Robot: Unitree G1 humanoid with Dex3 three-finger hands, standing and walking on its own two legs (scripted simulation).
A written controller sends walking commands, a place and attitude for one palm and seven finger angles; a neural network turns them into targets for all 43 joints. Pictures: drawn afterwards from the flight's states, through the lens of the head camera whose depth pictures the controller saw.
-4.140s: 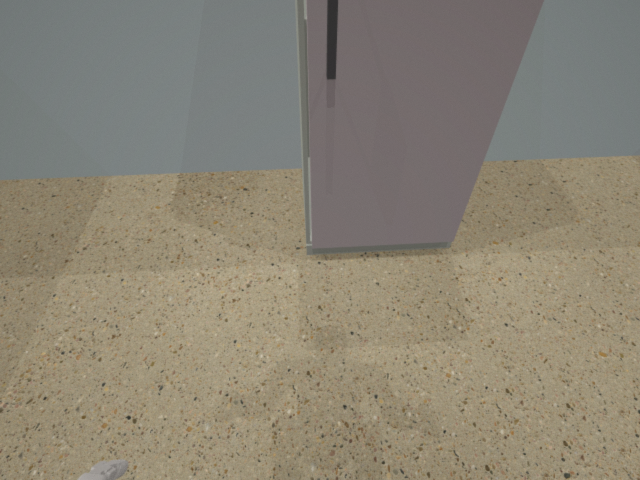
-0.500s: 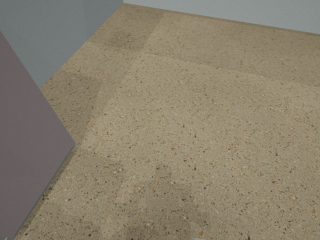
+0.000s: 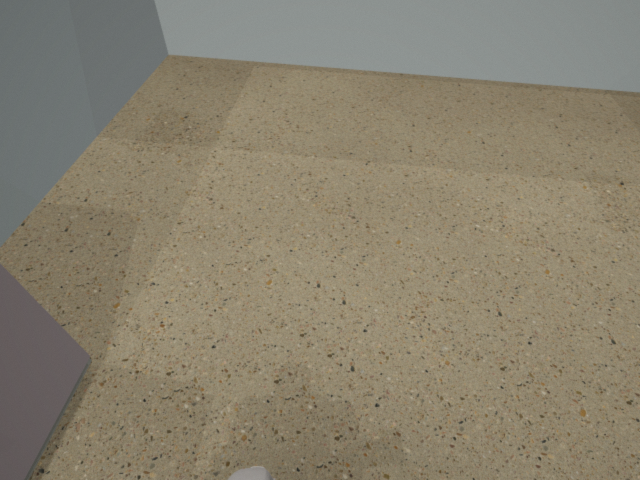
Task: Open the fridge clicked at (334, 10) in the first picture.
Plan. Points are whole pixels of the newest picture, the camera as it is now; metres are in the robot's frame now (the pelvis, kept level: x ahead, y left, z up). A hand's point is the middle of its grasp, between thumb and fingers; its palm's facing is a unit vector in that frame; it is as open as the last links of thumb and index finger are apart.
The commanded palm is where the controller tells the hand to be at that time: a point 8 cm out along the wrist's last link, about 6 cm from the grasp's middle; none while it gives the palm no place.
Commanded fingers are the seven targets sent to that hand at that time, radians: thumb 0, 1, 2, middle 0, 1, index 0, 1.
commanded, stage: walk to a spot facing it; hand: left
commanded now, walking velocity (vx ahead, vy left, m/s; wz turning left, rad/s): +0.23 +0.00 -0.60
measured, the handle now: out of the picture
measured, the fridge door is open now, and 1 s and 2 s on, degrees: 0 0 0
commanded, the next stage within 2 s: turn to face it in 0.50 s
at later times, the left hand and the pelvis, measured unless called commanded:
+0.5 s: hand (211, 398) +0.26 +0.20 -0.17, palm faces -0.29 -0.94 -0.18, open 7.4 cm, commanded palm none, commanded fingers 0.00 0.90 0.90 -0.20 -0.30 -0.20 -0.30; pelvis +0.11 +0.04 +0.00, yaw -19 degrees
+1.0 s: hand (264, 367) +0.32 +0.13 -0.17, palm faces -0.27 -0.95 -0.16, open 7.3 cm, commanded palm none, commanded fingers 0.00 0.90 0.90 -0.20 -0.30 -0.20 -0.30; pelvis +0.16 +0.01 -0.01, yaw -17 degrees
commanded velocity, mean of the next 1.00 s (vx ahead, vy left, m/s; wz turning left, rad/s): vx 0.02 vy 0.00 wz -0.08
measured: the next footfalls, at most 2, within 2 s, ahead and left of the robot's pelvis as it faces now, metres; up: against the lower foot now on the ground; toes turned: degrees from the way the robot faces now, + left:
left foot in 0.08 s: +0.12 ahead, +0.13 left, +0.00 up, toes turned +2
right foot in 0.62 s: +0.17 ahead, -0.10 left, +0.00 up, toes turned -31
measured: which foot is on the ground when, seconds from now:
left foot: up 0.00-0.06, down 0.08-0.64, up 0.66-1.00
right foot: down 0.00-0.08, up 0.10-0.60, down 0.62-1.00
